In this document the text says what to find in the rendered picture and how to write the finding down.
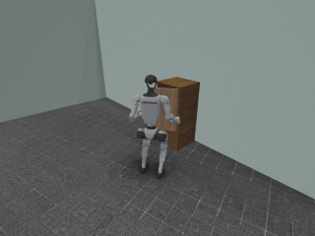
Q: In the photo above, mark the robot torso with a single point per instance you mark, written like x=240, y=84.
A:
x=150, y=112

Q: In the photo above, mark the cupboard door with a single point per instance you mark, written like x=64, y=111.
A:
x=172, y=94

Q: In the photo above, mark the robot right thigh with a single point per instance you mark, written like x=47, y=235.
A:
x=162, y=136

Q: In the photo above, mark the right robot upper arm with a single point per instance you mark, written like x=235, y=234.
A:
x=166, y=105

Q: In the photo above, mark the left robot upper arm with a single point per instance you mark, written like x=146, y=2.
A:
x=134, y=106

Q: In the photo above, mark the robot right forearm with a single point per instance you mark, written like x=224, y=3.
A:
x=174, y=120

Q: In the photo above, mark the left robot hand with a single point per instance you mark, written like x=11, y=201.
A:
x=139, y=115

